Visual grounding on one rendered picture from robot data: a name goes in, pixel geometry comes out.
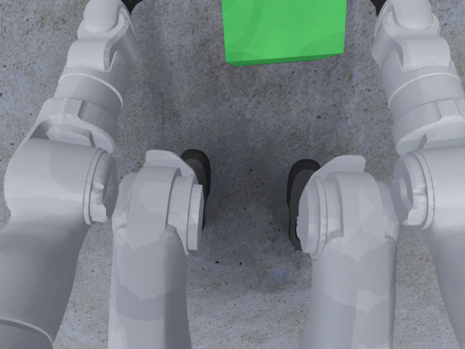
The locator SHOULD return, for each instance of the left robot shin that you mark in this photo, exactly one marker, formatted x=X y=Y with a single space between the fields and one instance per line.
x=153 y=158

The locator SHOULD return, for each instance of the robot right forearm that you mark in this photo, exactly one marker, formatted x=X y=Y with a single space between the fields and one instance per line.
x=420 y=81

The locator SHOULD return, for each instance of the carton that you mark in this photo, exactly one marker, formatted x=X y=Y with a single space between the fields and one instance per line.
x=260 y=32

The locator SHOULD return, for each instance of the robot left hand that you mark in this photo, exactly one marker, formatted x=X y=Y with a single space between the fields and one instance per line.
x=130 y=4

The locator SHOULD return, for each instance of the robot left forearm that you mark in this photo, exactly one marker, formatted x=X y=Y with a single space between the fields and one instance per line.
x=93 y=85

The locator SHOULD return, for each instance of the robot left upper arm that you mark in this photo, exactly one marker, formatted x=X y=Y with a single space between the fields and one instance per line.
x=55 y=192

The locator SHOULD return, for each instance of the robot right hand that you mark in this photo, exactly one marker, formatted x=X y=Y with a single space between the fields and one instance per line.
x=378 y=5

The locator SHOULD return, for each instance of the robot right foot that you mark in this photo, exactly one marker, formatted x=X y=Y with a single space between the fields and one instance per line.
x=298 y=177

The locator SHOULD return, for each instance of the robot right upper arm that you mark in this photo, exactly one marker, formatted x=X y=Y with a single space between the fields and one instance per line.
x=428 y=191

